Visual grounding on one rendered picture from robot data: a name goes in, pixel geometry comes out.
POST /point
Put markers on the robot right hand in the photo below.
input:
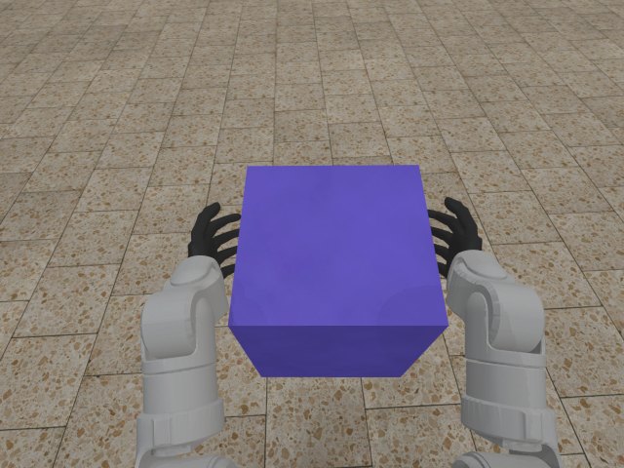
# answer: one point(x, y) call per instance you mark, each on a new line
point(464, 237)

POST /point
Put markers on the robot left hand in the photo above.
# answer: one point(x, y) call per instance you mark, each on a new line
point(204, 241)

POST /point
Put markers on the robot left forearm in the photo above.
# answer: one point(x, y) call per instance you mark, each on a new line
point(181, 409)

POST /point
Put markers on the carton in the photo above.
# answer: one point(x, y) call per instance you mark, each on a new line
point(336, 273)

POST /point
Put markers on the robot right forearm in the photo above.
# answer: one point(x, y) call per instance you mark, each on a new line
point(505, 400)

